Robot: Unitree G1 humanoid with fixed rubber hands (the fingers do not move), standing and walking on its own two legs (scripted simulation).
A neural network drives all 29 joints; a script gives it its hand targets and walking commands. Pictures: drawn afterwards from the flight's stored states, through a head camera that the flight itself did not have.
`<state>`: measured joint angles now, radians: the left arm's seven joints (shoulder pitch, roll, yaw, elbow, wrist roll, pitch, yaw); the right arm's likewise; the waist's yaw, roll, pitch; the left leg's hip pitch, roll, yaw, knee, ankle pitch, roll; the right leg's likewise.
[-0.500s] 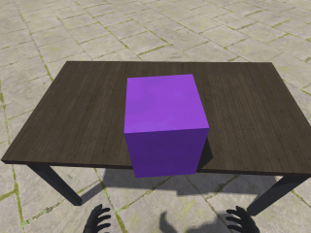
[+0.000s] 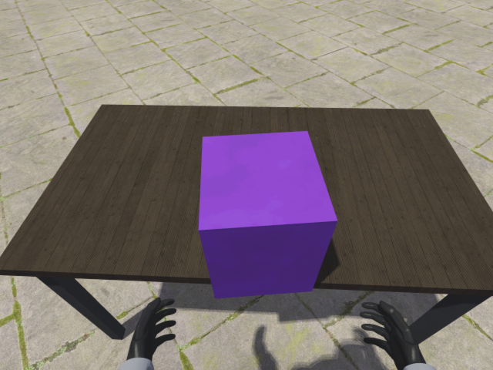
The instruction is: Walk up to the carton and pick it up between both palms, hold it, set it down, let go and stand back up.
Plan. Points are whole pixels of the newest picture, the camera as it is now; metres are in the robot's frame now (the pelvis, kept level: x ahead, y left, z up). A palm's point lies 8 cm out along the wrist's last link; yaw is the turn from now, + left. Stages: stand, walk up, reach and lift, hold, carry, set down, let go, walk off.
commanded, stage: reach and lift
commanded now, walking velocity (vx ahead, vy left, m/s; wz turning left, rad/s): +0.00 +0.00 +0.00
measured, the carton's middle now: (259, 217) +0.40 -0.01 +0.00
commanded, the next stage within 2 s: none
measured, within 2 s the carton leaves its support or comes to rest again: neither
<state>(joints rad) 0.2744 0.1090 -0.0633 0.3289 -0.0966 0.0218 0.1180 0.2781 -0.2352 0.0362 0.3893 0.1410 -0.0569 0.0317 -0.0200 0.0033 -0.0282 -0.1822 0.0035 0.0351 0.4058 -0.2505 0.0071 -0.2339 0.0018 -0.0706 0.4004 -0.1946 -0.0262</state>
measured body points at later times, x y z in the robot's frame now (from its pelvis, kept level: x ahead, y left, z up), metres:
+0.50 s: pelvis +0.01 +0.00 +0.00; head +0.01 +0.00 +0.45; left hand +0.23 +0.18 -0.02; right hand +0.21 -0.22 -0.03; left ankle -0.02 +0.11 -0.74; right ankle +0.01 -0.10 -0.74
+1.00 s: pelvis +0.01 -0.01 +0.00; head +0.00 -0.01 +0.45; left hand +0.27 +0.18 +0.01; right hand +0.27 -0.23 +0.01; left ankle -0.02 +0.11 -0.74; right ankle +0.01 -0.10 -0.74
